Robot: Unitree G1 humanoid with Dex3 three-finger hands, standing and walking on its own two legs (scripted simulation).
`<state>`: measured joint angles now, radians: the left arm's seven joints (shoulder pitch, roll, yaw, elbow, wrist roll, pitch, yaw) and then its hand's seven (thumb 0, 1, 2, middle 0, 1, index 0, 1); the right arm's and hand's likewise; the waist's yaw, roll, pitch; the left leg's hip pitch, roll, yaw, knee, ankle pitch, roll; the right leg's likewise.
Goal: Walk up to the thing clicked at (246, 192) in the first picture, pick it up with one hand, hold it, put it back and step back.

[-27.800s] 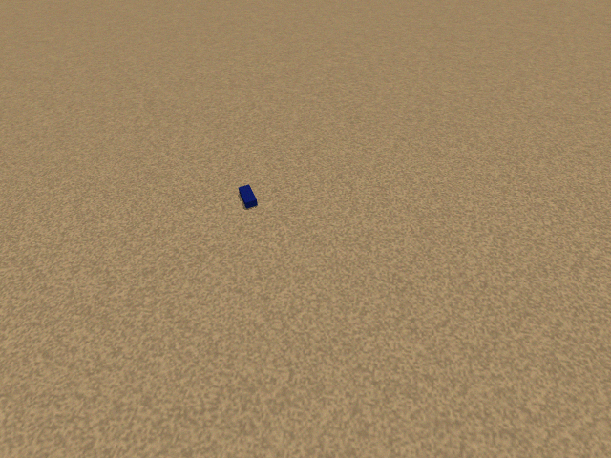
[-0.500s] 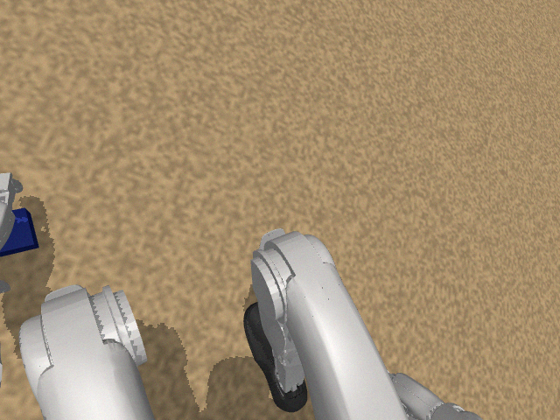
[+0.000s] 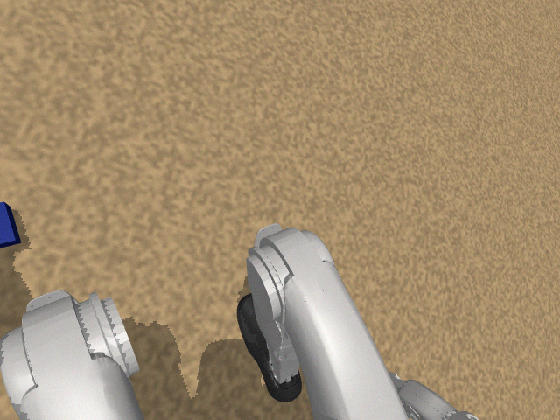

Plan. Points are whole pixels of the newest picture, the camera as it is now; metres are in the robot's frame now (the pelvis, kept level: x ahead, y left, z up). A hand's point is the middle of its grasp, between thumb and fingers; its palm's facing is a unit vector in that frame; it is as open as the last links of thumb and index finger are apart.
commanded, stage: close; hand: left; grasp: from above
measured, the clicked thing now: out of the picture +0.41 +0.30 -0.28
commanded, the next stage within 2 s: none
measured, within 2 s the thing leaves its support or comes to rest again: neither
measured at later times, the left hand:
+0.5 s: hand out of the picture +0.40 +0.30 -0.25, palm faces -0.37 -0.10 -0.92, open 12.2 cm
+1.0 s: hand out of the picture +0.38 +0.28 -0.25, palm faces -0.43 -0.10 -0.90, open 11.1 cm
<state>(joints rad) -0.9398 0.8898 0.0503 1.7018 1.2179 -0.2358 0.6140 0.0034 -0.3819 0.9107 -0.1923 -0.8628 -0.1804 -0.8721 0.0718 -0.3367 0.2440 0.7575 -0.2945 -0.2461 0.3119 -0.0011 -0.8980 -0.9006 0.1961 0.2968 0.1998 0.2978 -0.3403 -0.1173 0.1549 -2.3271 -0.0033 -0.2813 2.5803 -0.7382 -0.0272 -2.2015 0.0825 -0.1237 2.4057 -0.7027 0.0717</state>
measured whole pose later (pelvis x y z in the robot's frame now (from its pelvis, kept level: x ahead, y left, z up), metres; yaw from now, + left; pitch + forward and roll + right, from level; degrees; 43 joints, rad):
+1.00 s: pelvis -0.01 +0.00 +0.00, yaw +0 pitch +23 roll -13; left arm -0.83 0.86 0.04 1.67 1.37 -0.36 0.77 0.00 0.00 0.60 -0.47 -0.58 -0.46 -0.58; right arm 0.02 -0.30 0.27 0.74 -0.31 -0.21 0.28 0.00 -0.89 -0.90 0.20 0.30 0.20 0.30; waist -0.33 -0.15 0.15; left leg -2.28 0.01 -0.29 2.57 -0.72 -0.03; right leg -2.17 0.09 -0.13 2.39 -0.66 0.07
